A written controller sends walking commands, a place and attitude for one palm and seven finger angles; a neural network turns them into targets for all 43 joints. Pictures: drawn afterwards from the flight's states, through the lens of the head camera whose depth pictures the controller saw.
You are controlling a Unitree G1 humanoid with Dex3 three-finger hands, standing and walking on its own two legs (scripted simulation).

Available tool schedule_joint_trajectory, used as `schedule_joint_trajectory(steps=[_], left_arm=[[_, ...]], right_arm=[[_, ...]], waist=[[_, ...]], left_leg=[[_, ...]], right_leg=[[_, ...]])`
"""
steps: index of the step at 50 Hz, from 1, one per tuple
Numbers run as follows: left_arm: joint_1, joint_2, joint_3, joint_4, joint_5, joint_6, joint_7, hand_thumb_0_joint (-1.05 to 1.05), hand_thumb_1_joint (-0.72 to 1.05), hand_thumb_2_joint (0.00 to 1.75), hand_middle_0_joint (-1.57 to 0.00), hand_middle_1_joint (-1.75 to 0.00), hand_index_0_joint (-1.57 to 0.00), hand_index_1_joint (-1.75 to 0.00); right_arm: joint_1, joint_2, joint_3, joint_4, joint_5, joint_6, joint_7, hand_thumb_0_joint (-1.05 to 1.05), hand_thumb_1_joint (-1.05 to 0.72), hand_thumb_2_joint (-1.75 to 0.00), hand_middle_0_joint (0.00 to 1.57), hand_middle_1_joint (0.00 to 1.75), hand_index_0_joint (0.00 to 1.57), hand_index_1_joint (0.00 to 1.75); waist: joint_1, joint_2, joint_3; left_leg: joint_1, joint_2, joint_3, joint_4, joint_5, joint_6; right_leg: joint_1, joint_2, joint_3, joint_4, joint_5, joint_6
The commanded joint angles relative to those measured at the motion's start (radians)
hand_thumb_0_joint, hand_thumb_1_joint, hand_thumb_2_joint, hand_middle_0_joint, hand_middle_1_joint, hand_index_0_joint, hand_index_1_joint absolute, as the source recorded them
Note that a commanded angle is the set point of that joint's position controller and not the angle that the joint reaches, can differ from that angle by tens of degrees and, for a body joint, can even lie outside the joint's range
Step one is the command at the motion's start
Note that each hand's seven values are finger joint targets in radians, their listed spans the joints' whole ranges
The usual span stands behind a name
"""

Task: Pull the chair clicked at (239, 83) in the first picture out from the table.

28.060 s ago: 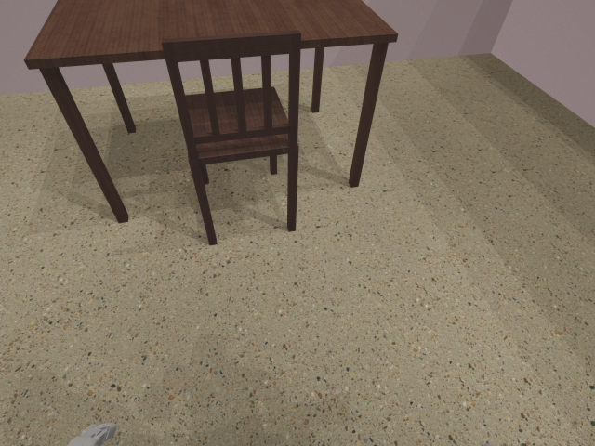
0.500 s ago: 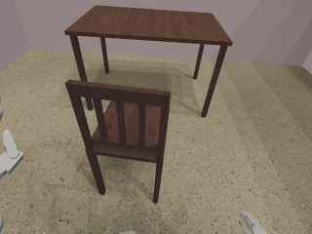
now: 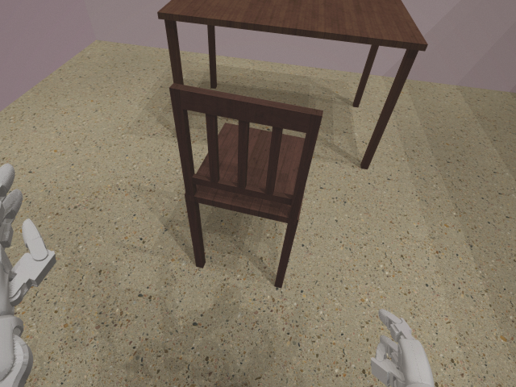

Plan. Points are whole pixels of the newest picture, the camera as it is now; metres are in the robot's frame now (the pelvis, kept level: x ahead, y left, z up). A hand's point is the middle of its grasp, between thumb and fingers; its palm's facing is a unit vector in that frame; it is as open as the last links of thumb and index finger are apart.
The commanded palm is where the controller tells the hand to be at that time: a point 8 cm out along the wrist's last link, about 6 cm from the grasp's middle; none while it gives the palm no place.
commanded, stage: stop stepping back and stand still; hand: left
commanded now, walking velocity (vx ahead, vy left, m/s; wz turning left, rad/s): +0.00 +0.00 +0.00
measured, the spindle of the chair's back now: (242, 155) +0.70 +0.11 -0.09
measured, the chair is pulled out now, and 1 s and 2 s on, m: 0.62 0.62 0.62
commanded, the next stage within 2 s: let the arm hang, fingers relaxed in 0.90 s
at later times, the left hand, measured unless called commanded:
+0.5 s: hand out of the picture +0.12 +0.29 +0.15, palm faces +0.44 -0.82 -0.37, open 7.5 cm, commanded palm +0.06 +0.33 +0.19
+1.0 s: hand out of the picture +0.14 +0.27 +0.17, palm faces +0.38 -0.81 -0.44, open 7.5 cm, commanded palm none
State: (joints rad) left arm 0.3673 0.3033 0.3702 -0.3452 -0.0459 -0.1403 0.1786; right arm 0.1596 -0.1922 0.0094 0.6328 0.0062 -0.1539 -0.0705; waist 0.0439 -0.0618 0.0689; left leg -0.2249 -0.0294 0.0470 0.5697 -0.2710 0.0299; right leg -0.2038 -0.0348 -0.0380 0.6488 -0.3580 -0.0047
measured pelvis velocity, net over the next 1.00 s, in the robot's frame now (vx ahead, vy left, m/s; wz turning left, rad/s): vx -0.07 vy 0.02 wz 0.00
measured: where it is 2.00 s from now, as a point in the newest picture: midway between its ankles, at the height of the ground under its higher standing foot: outside the picture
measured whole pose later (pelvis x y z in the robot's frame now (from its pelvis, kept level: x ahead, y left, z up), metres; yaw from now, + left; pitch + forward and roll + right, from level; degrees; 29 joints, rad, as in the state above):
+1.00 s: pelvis -0.07 +0.02 +0.02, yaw +0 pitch -1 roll +0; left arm 0.54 0.39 0.36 -0.49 -0.04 -0.20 0.15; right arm 0.20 -0.20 -0.01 0.64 0.01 -0.15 -0.08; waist 0.00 -0.01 0.04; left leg -0.25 -0.01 0.04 0.41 -0.14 0.04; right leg -0.09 0.01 -0.04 0.39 -0.29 -0.01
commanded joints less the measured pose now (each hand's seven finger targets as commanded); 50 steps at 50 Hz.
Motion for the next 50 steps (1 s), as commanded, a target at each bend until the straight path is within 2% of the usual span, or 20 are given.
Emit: schedule_joint_trajectory(steps=[1,2,6,9,12,15,18,20,21,22,23,24,26,29,32,33,36,43,49,50], left_arm=[[0.056,0.394,0.191,-0.662,0.029,-0.152,0.001,0.0,0.9,0.9,-0.2,-0.3,-0.2,-0.3],[0.12,0.449,0.259,-0.634,0.03,-0.161,0.006,0.0,0.9,0.9,-0.2,-0.3,-0.2,-0.3],[0.254,0.324,0.257,-0.387,0.006,-0.149,-0.004,0.0,0.9,0.9,-0.2,-0.3,-0.2,-0.3],[0.228,0.301,0.237,-0.212,-0.013,-0.144,-0.017,0.0,0.9,0.9,-0.2,-0.3,-0.2,-0.3],[0.178,0.293,0.194,-0.13,-0.025,-0.138,-0.026,0.0,0.9,0.9,-0.2,-0.3,-0.2,-0.3],[0.1,0.27,0.126,-0.138,-0.011,-0.117,-0.028,0.0,0.9,0.9,-0.2,-0.3,-0.2,-0.3],[-0.03,0.255,0.071,-0.279,0.017,-0.124,-0.014,0.0,0.9,0.9,-0.2,-0.3,-0.2,-0.3],[-0.053,0.29,0.092,-0.413,0.034,-0.15,-0.006,0.0,0.9,0.9,-0.2,-0.3,-0.2,-0.3],[-0.036,0.319,0.131,-0.468,0.04,-0.163,0.004,0.0,0.9,0.9,-0.2,-0.3,-0.2,-0.3],[-0.074,0.396,0.197,-0.552,0.062,-0.174,0.014,0.0,0.9,0.9,-0.2,-0.3,-0.2,-0.3],[-0.061,0.388,0.21,-0.562,0.071,-0.174,0.014,0.0,0.9,0.9,-0.2,-0.3,-0.2,-0.3],[-0.008,0.392,0.226,-0.538,0.064,-0.173,0.013,0.0,0.9,0.9,-0.2,-0.3,-0.2,-0.3],[0.104,0.357,0.217,-0.5,0.049,-0.171,0.015,0.0,0.9,0.9,-0.2,-0.3,-0.2,-0.3],[0.26,0.32,0.231,-0.34,0.022,-0.169,0.004,0.0,0.9,0.9,-0.2,-0.3,-0.2,-0.3],[0.276,0.251,0.181,-0.148,0.001,-0.163,-0.025,0.0,0.9,0.9,-0.2,-0.3,-0.2,-0.3],[0.201,0.279,0.185,-0.16,-0.01,-0.167,-0.029,0.0,0.9,0.9,-0.2,-0.3,-0.2,-0.3],[0.196,0.253,0.143,-0.167,-0.025,-0.13,-0.034,0.0,0.9,0.9,-0.2,-0.3,-0.2,-0.3],[0.042,0.317,0.141,-0.394,0.011,-0.135,-0.01,0.0,0.9,0.9,-0.2,-0.3,-0.2,-0.3],[0.155,0.321,0.192,-0.378,0.0,-0.145,0.008,0.0,0.9,0.9,-0.2,-0.3,-0.2,-0.3],[0.132,0.084,-0.248,0.476,0.099,0.027,-0.149,0.0,0.9,0.9,-0.2,-0.3,-0.2,-0.3]], right_arm=[[-0.08,-0.118,-0.043,-0.178,-0.007,-0.078,0.007,0.0,-0.9,-0.9,0.2,0.3,0.2,0.3],[-0.064,-0.129,-0.049,-0.182,-0.001,-0.075,0.006,0.0,-0.9,-0.9,0.2,0.3,0.2,0.3],[-0.011,-0.11,-0.06,-0.174,0.017,-0.019,0.018,0.0,-0.9,-0.9,0.2,0.3,0.2,0.3],[0.005,-0.126,-0.075,-0.157,0.028,0.003,0.007,0.0,-0.9,-0.9,0.2,0.3,0.2,0.3],[0.018,-0.13,-0.08,-0.128,0.03,0.0,-0.008,0.0,-0.9,-0.9,0.2,0.3,0.2,0.3],[0.006,-0.12,-0.066,-0.109,0.021,-0.009,-0.012,0.0,-0.9,-0.9,0.2,0.3,0.2,0.3],[-0.03,-0.133,-0.06,-0.109,0.008,-0.028,-0.029,0.0,-0.9,-0.9,0.2,0.3,0.2,0.3],[-0.032,-0.153,-0.058,-0.118,-0.004,-0.057,-0.033,0.0,-0.9,-0.9,0.2,0.3,0.2,0.3],[-0.036,-0.139,-0.053,-0.115,-0.007,-0.071,-0.031,0.0,-0.9,-0.9,0.2,0.3,0.2,0.3],[-0.034,-0.126,-0.057,-0.121,-0.012,-0.08,-0.035,0.0,-0.9,-0.9,0.2,0.3,0.2,0.3],[-0.034,-0.113,-0.062,-0.131,-0.009,-0.091,-0.031,0.0,-0.9,-0.9,0.2,0.3,0.2,0.3],[-0.023,-0.1,-0.068,-0.133,-0.006,-0.098,-0.022,0.0,-0.9,-0.9,0.2,0.3,0.2,0.3],[-0.009,-0.1,-0.064,-0.12,0.006,-0.106,-0.003,0.0,-0.9,-0.9,0.2,0.3,0.2,0.3],[0.014,-0.101,-0.056,-0.111,0.004,-0.093,-0.002,0.0,-0.9,-0.9,0.2,0.3,0.2,0.3],[0.035,-0.105,-0.06,-0.095,0.003,-0.061,0.001,0.0,-0.9,-0.9,0.2,0.3,0.2,0.3],[0.024,-0.109,-0.058,-0.096,0.005,-0.058,0.0,0.0,-0.9,-0.9,0.2,0.3,0.2,0.3],[0.011,-0.132,-0.081,-0.101,0.026,-0.05,-0.006,0.0,-0.9,-0.9,0.2,0.3,0.2,0.3],[-0.067,-0.119,-0.051,-0.127,0.007,-0.058,-0.021,0.0,-0.9,-0.9,0.2,0.3,0.2,0.3],[-0.04,-0.11,-0.053,-0.138,0.006,-0.049,-0.018,0.0,-0.9,-0.9,0.2,0.3,0.2,0.3],[-0.023,-0.303,-0.103,0.102,0.0,-0.054,0.073,0.0,-0.9,-0.9,0.2,0.3,0.2,0.3]], waist=[[-0.033,0.35,-0.103],[-0.027,0.336,-0.085],[-0.057,0.288,-0.051],[-0.073,0.148,-0.035],[-0.082,-0.072,-0.045],[-0.076,-0.196,-0.088],[-0.081,-0.101,-0.02],[-0.071,0.158,0.014],[-0.053,0.38,-0.006],[-0.045,0.513,-0.006],[-0.049,0.504,0.001],[-0.042,0.425,-0.004],[-0.025,0.285,-0.054],[-0.043,0.271,-0.095],[-0.066,0.14,-0.085],[-0.072,0.103,-0.096],[-0.069,-0.018,-0.156],[-0.052,0.149,-0.083],[-0.046,0.199,-0.124],[-0.095,0.156,-0.098]], left_leg=[[-0.088,0.261,-0.352,-0.36,0.017,0.09],[-0.179,0.244,-0.327,-0.377,-0.137,0.08],[-0.314,0.139,-0.166,-0.311,-0.38,0.026],[-0.229,0.086,-0.133,-0.206,-0.328,0.0],[0.005,0.021,-0.08,0.113,-0.118,-0.017],[0.051,0.015,-0.07,0.199,-0.108,-0.01],[0.056,0.051,-0.09,0.015,-0.166,0.012],[-0.037,0.127,-0.242,-0.282,-0.243,0.048],[-0.103,0.227,-0.395,-0.437,-0.434,0.066],[-0.266,0.294,-0.464,-0.538,-0.615,0.083],[-0.412,0.297,-0.459,-0.573,-0.667,0.103],[-0.404,0.269,-0.411,-0.538,-0.556,0.106],[-0.192,0.21,-0.274,-0.418,-0.316,0.083],[-0.078,0.16,-0.242,-0.355,-0.217,0.021],[-0.074,0.104,-0.172,-0.227,-0.041,-0.029],[-0.025,0.101,-0.148,-0.2,0.008,-0.04],[0.107,0.122,-0.145,-0.201,0.068,-0.008],[0.045,0.142,-0.183,-0.292,0.014,0.017],[0.066,0.123,-0.168,-0.256,0.114,0.006],[-0.006,0.126,-0.152,-0.021,0.5,0.026]], right_leg=[[0.049,0.006,0.044,-0.004,-0.097,0.019],[0.098,0.01,0.034,-0.048,-0.084,0.02],[0.193,0.03,0.007,-0.197,-0.027,-0.005],[0.041,-0.002,0.083,-0.301,-0.122,-0.038],[-0.248,-0.156,0.23,-0.436,-0.218,-0.097],[-0.297,-0.215,0.224,-0.43,-0.281,-0.112],[-0.318,-0.177,0.183,-0.368,-0.33,-0.071],[-0.219,-0.062,0.129,-0.157,-0.211,-0.024],[-0.171,0.015,0.048,0.036,-0.179,0.01],[-0.072,0.049,0.033,0.249,-0.125,0.027],[0.022,0.061,0.058,0.393,-0.072,0.031],[0.029,0.054,0.062,0.396,-0.067,0.028],[0.012,0.031,0.004,0.079,-0.106,0.018],[0.092,0.047,-0.049,-0.293,-0.029,-0.003],[0.126,-0.033,0.059,-0.41,0.151,-0.043],[0.081,-0.067,0.081,-0.412,0.18,-0.053],[-0.003,-0.053,0.098,-0.348,0.136,-0.032],[0.02,-0.036,0.093,-0.321,0.116,-0.009],[0.065,-0.038,0.102,-0.33,0.181,-0.025],[-0.04,-0.083,0.026,-0.123,0.471,-0.035]])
